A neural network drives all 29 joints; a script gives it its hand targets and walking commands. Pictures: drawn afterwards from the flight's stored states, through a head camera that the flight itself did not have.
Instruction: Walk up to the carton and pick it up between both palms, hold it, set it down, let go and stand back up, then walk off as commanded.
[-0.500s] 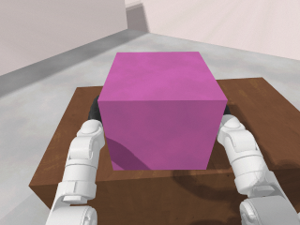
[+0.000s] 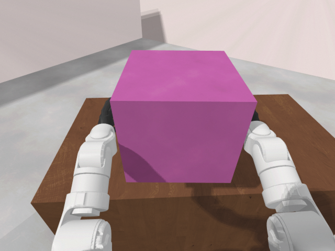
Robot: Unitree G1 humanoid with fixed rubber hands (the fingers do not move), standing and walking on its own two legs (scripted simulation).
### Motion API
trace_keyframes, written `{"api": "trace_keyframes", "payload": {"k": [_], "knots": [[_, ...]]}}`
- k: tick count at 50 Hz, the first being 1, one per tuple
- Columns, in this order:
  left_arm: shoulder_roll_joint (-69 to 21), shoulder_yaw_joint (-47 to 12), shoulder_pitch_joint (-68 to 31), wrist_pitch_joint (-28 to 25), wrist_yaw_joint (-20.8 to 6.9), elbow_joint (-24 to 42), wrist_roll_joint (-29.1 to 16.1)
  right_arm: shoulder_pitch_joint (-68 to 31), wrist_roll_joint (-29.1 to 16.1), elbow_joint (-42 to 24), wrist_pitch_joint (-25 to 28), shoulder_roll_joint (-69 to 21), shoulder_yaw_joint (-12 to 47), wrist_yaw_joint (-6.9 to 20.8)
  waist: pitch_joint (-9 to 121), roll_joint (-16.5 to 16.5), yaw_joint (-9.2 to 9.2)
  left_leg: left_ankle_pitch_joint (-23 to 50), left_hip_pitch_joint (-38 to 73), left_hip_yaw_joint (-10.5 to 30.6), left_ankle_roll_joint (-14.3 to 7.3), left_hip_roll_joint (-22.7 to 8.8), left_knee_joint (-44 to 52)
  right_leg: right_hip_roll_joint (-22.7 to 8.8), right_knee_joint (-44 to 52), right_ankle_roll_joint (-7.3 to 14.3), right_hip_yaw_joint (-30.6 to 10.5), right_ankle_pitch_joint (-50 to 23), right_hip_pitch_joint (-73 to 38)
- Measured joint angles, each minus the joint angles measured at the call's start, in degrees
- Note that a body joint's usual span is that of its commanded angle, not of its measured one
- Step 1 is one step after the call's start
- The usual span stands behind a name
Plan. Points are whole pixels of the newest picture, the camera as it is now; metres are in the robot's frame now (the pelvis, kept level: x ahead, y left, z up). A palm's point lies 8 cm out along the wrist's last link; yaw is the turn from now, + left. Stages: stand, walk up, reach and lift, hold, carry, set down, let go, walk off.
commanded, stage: hold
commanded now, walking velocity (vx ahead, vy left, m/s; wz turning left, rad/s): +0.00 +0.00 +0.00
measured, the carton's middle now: (178, 112) +0.42 +0.02 +0.19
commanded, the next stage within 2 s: none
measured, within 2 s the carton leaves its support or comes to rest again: neither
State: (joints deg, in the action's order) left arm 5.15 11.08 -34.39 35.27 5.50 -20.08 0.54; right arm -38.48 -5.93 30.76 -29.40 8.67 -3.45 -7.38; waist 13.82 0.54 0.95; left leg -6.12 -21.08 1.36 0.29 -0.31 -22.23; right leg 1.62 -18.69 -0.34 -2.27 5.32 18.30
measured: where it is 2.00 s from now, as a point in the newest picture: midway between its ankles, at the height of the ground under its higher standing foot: outside the picture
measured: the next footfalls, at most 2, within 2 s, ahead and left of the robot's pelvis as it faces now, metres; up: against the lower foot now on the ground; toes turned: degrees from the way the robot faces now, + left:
none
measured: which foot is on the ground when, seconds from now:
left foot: down 0.00-1.00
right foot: down 0.00-1.00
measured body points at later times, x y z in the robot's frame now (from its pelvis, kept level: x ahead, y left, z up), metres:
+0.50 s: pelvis +0.00 +0.00 +0.00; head -0.04 +0.00 +0.45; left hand +0.38 +0.19 +0.18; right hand +0.40 -0.16 +0.17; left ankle +0.05 +0.11 -0.74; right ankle +0.04 -0.13 -0.74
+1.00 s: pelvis +0.00 +0.00 +0.00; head -0.04 +0.00 +0.45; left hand +0.38 +0.19 +0.17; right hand +0.40 -0.16 +0.17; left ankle +0.05 +0.11 -0.74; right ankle +0.04 -0.13 -0.74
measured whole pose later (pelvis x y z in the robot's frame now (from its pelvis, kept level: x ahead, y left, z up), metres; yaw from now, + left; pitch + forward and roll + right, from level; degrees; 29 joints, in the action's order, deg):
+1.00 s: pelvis +0.00 +0.00 +0.00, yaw +0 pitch +5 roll -1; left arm 5.0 10.7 -33.2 36.5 5.2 -18.2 1.2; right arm -38.1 -5.9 28.3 -31.9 8.7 -3.5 -7.5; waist 12.5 -0.5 0.9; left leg -6.2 -21.0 1.4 0.3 -0.3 -22.2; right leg 1.6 -18.5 -0.3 -2.3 5.4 18.2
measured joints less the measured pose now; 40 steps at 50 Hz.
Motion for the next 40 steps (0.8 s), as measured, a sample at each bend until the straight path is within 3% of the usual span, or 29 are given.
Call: {"api": "trace_keyframes", "payload": {"k": [11, 25, 40], "knots": [[-0.1, 0.0, 0.1, 0.9, -0.2, 0.0, 0.6, -0.1, 0.0, 0.4, -0.7, 0.0, 0.0, 0.2, -1.3, 0.2, 0.00, -0.1, 0.0, 0.0, 0.0, 0.1, 0.0, -0.1, 0.1, 0.0, 0.0, 0.1, -0.1], [-0.2, -0.3, 1.0, 1.1, -0.1, 1.9, 0.6, 0.4, 0.0, -1.8, -1.5, 0.0, 0.0, 0.0, -1.3, -2.3, 0.00, 0.0, 0.0, 0.0, 0.0, 0.1, 0.0, -0.1, 0.1, 0.0, 0.0, 0.1, -0.1], [-0.2, -0.3, 1.1, 1.2, -0.2, 1.9, 0.6, 0.4, 0.0, -2.1, -2.0, 0.0, 0.0, 0.0, -1.3, -1.6, 0.00, -0.1, 0.1, 0.0, 0.0, 0.0, 0.0, 0.0, 0.1, 0.0, 0.0, 0.1, -0.1]]}}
